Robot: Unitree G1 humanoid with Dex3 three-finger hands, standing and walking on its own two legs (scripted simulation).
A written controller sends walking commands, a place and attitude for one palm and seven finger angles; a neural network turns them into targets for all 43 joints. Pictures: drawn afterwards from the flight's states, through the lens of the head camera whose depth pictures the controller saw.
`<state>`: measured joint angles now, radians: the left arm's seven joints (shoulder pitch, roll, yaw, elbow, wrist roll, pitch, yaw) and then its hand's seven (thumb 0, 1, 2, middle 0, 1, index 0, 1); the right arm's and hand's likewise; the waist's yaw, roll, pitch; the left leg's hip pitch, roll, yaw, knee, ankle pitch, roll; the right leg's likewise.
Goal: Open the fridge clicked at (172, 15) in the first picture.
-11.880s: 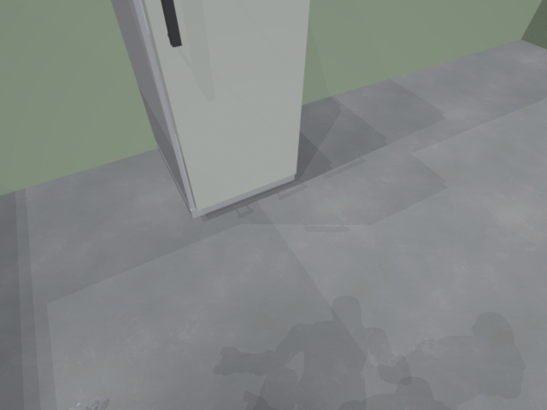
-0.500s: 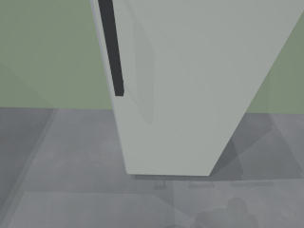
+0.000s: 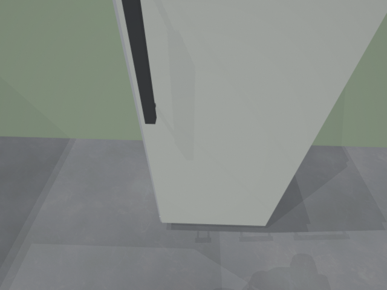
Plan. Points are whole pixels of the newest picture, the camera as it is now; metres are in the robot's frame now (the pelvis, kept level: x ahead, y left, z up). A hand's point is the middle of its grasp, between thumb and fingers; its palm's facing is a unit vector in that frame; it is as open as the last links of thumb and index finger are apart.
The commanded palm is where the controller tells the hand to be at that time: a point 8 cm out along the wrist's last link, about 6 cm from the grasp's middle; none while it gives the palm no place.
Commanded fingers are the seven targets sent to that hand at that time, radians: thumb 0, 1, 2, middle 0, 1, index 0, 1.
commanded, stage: look again from close up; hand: left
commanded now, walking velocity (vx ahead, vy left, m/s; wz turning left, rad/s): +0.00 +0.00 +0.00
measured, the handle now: (142, 50) +0.52 +0.14 +0.25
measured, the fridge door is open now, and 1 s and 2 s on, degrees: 0 0 0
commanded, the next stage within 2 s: raise the hand to about handle height in 0.06 s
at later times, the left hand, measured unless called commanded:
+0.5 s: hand (99, 259) +0.18 +0.20 -0.01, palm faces +0.00 -1.00 -0.06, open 8.2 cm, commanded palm +0.13 +0.26 -0.01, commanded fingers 0.00 0.48 0.72 -0.23 -0.57 -0.23 -0.57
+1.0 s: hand (66, 226) +0.21 +0.24 +0.07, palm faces +0.07 -0.99 -0.08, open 11.1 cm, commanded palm +0.17 +0.29 +0.09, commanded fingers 0.00 -0.10 0.47 -0.27 -0.94 -0.27 -0.94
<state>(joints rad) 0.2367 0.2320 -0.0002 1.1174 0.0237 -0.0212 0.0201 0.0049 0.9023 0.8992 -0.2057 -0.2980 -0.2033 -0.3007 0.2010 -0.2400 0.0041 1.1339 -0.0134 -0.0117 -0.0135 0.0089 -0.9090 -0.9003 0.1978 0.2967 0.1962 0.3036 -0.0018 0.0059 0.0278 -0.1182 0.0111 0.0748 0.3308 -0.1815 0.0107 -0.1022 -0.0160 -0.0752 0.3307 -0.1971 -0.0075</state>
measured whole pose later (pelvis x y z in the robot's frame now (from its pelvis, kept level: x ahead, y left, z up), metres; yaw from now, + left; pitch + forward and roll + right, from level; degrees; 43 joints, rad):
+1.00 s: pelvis -0.01 -0.01 -0.03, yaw +2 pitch +3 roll -1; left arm 0.29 0.35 0.37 0.00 -0.39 -0.18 -0.40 0.01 0.12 0.57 -0.26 -0.80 -0.26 -0.80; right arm 0.27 -0.24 0.05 0.61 0.05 -0.29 -0.08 0.02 -0.90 -0.90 0.20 0.30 0.20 0.30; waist 0.02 0.05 -0.05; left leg -0.43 0.04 0.02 0.73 -0.36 0.00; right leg -0.38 -0.01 -0.11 0.69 -0.36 -0.03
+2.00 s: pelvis -0.01 -0.01 -0.01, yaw +2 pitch -4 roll +0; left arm -0.21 0.53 0.49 0.09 -0.33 0.34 -0.46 -0.01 -0.50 0.30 -0.31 -1.20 -0.30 -1.20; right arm 0.19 -0.29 0.09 0.61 0.11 -0.18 -0.09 0.02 -0.91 -0.90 0.20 0.30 0.20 0.30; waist 0.06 0.08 -0.02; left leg -0.16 0.02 0.03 0.45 -0.23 0.00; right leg -0.13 -0.02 -0.11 0.44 -0.25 -0.02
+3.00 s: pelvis +0.00 -0.01 -0.01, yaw +1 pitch -2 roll +0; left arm -0.47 0.48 0.39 0.34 -0.25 0.29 -0.35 -0.01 -0.50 0.30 -0.31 -1.20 -0.30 -1.20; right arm 0.22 -0.28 0.08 0.63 0.10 -0.15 -0.10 0.02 -0.91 -0.90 0.20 0.30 0.20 0.30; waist 0.02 0.05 -0.02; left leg -0.18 0.01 0.04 0.44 -0.23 0.01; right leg -0.15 -0.02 -0.10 0.43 -0.25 -0.02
